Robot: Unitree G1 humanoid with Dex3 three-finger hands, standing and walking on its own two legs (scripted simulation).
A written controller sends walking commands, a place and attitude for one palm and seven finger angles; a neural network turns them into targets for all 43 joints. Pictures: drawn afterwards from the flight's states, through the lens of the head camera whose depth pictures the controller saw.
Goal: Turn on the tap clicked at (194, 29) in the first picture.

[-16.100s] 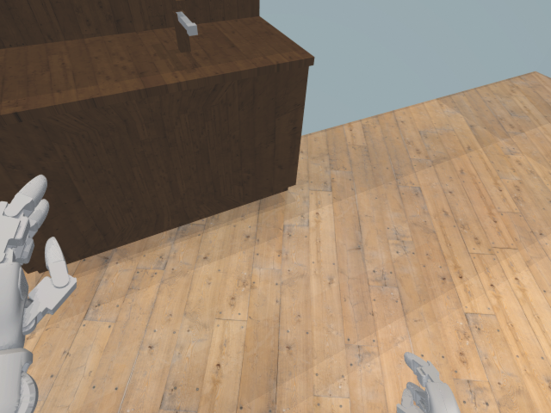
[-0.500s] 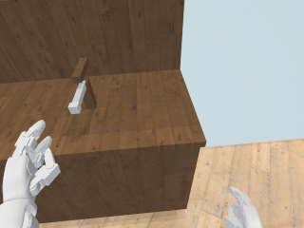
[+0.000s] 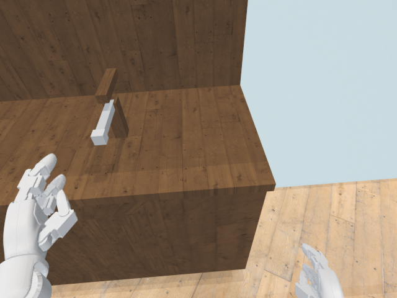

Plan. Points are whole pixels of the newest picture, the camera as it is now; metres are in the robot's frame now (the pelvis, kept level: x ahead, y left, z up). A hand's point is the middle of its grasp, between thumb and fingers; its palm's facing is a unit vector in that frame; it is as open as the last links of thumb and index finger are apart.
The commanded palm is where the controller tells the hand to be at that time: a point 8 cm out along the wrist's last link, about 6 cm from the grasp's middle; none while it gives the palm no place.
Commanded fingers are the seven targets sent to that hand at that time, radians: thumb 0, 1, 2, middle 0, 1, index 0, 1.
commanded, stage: reach beside the lever's end, fingers flat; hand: left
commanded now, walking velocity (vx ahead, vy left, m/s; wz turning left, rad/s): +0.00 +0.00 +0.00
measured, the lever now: (99, 137) +0.41 +0.30 +0.11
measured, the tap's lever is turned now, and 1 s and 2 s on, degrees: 0 0 0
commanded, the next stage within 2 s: none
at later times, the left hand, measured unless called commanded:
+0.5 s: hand (79, 192) +0.24 +0.25 +0.13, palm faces +0.40 -0.91 -0.11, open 7.4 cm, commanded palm +0.22 +0.30 +0.14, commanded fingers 0.00 0.90 0.90 -0.19 -0.26 -0.19 -0.26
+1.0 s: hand (84, 168) +0.30 +0.27 +0.12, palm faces +0.46 -0.88 -0.11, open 7.6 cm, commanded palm +0.27 +0.32 +0.12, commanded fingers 0.00 0.90 0.90 -0.17 -0.20 -0.17 -0.20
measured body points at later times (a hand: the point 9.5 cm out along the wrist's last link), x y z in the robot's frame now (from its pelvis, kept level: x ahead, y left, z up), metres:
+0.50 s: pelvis +0.01 +0.02 +0.01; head +0.01 +0.01 +0.46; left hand +0.22 +0.30 +0.14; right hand +0.20 -0.20 -0.08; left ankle -0.05 +0.13 -0.72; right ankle +0.05 -0.09 -0.72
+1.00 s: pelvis +0.01 +0.01 +0.01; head +0.02 -0.01 +0.46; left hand +0.27 +0.32 +0.13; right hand +0.18 -0.24 -0.09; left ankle -0.05 +0.13 -0.72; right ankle +0.05 -0.09 -0.72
